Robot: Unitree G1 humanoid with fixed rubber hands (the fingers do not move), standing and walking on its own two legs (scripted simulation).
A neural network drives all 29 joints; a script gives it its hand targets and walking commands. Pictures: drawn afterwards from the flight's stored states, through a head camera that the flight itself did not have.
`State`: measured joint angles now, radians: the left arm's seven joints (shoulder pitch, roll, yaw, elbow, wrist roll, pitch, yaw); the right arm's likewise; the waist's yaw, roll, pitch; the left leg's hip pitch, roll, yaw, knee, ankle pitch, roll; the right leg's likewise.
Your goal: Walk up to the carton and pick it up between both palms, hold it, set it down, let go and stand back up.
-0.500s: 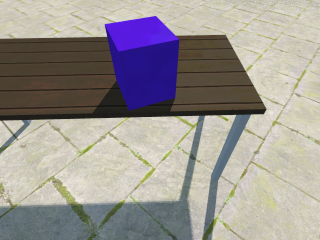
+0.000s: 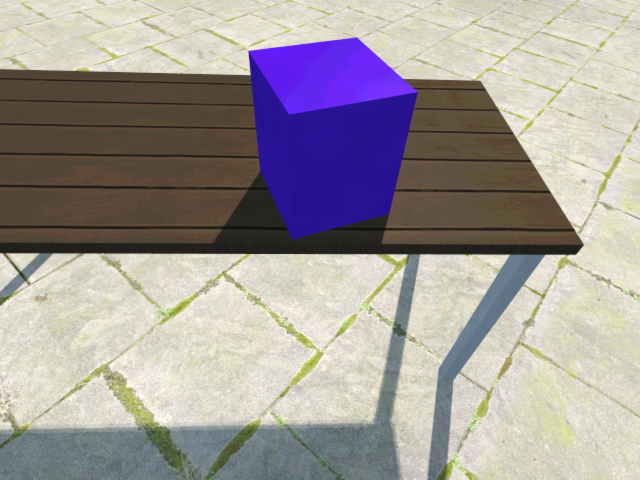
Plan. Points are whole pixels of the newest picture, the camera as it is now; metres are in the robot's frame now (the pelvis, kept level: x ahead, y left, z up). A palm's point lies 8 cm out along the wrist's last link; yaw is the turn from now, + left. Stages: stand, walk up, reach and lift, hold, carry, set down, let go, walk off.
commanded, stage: walk up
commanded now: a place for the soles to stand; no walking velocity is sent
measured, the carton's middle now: (324, 138) +0.67 +0.02 +0.07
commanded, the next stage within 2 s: none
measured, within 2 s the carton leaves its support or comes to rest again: neither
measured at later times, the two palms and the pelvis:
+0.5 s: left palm (109, 428) +0.22 +0.30 -0.11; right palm (575, 475) +0.18 -0.32 -0.10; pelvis +0.15 -0.01 +0.01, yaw +0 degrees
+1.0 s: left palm (130, 374) +0.29 +0.30 -0.10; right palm (539, 405) +0.27 -0.31 -0.11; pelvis +0.22 -0.01 +0.00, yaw +1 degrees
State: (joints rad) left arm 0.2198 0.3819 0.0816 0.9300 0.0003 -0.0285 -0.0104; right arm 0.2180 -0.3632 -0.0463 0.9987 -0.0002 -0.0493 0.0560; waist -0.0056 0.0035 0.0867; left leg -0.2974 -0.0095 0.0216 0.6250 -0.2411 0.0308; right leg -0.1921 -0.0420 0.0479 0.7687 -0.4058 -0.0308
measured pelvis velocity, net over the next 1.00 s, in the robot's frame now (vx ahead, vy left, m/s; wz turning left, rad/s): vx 0.22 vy -0.01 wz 0.02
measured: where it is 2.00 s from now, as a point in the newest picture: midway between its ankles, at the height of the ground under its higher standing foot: outside the picture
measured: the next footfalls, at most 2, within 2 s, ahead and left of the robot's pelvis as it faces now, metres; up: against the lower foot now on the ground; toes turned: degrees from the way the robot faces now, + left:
right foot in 0.52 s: +0.23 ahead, -0.14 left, +0.00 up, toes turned +1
left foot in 0.88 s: +0.28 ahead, +0.10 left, +0.00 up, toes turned +0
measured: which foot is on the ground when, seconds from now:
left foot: down 0.00-0.56, up 0.58-0.86, down 0.88-1.00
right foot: up 0.00-0.50, down 0.52-1.00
